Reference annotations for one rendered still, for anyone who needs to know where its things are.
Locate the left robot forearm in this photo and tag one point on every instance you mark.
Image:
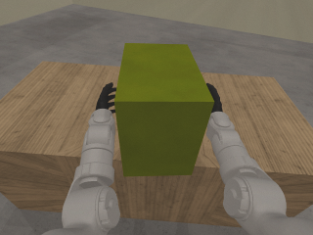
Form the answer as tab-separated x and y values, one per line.
95	168

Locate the pedestal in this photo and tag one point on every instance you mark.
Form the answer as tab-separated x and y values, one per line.
44	118

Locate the robot right upper arm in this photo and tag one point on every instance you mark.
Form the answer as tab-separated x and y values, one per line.
259	206

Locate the robot right hand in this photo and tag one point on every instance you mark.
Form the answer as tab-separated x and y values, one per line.
217	106

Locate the robot left upper arm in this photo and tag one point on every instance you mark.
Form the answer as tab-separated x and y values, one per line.
89	211

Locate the carton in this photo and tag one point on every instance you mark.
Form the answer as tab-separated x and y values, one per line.
162	108

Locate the right robot forearm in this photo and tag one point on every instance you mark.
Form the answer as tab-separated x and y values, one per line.
229	150

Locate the robot left hand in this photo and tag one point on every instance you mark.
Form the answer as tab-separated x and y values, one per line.
103	101

